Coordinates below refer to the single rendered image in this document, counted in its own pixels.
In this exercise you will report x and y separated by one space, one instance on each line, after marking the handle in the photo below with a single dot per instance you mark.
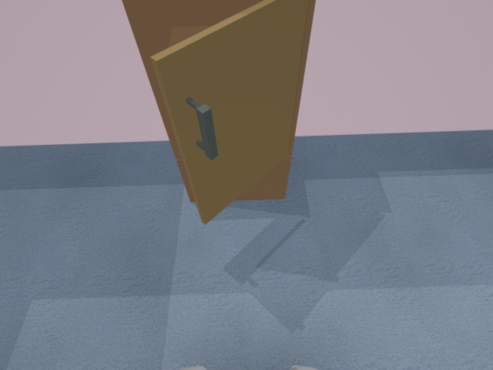
205 119

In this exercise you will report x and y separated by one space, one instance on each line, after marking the cupboard door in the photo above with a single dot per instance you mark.
245 68

